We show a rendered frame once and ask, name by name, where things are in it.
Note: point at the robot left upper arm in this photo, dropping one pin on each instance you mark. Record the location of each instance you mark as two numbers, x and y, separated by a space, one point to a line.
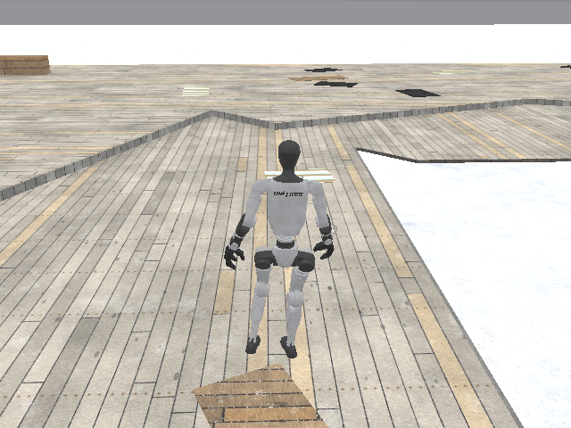
260 186

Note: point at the robot right hand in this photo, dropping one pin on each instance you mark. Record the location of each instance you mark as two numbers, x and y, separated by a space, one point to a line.
321 246

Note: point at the robot left hand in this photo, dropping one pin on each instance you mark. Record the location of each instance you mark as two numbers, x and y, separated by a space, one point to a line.
229 256

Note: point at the robot right upper arm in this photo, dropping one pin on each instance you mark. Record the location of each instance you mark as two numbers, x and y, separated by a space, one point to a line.
319 201

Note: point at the robot left forearm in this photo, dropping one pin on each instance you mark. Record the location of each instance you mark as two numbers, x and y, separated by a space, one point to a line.
238 235

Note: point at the robot right forearm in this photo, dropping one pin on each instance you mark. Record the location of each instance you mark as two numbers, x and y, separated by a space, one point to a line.
326 233

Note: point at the robot right foot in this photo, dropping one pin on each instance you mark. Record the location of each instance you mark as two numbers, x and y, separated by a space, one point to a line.
290 351

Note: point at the robot left thigh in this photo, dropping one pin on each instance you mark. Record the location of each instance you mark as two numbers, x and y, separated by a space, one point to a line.
263 259

